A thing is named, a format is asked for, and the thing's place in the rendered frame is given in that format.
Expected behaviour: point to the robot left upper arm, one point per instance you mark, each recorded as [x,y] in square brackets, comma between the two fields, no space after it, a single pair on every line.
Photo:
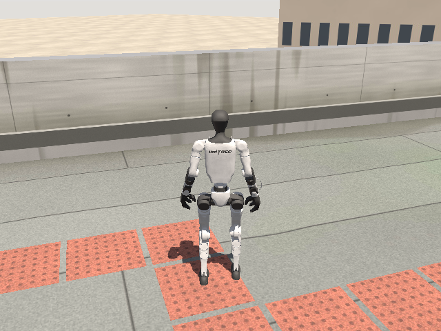
[198,147]

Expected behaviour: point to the robot torso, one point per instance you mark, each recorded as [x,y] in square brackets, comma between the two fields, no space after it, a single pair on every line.
[220,161]

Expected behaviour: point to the robot right upper arm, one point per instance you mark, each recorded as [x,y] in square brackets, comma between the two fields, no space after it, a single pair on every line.
[241,146]

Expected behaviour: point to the right robot hand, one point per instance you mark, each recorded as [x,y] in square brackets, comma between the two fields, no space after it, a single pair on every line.
[255,201]

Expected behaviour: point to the left robot forearm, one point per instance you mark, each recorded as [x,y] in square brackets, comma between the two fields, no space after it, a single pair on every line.
[187,184]

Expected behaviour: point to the left robot foot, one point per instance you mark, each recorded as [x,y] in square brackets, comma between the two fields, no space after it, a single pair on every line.
[204,279]

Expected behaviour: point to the left robot hand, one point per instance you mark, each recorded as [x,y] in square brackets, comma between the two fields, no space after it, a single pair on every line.
[185,199]

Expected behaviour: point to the right robot forearm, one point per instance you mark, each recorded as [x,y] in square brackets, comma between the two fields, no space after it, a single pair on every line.
[251,182]

